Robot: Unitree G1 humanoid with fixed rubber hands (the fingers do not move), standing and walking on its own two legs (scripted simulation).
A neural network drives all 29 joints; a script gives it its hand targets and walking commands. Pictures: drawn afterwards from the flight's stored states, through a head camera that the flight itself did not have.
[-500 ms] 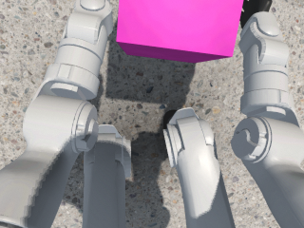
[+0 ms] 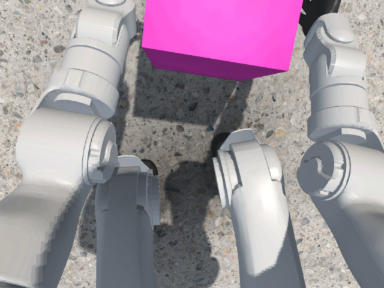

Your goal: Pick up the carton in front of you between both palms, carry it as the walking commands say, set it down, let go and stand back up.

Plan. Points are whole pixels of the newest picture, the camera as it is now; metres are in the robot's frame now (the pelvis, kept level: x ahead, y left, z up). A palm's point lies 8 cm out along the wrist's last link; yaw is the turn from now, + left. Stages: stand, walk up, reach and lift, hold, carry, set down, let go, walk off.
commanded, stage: set down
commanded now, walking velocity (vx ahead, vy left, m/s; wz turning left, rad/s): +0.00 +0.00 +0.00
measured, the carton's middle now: (213, 13) +0.52 -0.13 -0.26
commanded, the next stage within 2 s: let go in 1.76 s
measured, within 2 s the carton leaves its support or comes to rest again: neither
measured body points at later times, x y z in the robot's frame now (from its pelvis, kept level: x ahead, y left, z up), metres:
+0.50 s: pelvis -0.01 +0.00 -0.01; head +0.37 -0.04 +0.22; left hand +0.58 +0.02 -0.20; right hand +0.48 -0.29 -0.20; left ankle +0.09 +0.11 -0.35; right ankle +0.12 -0.14 -0.35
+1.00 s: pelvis -0.01 -0.01 +0.02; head +0.35 -0.07 +0.29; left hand +0.61 +0.02 -0.11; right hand +0.49 -0.34 -0.11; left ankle +0.09 +0.11 -0.35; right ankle +0.12 -0.13 -0.35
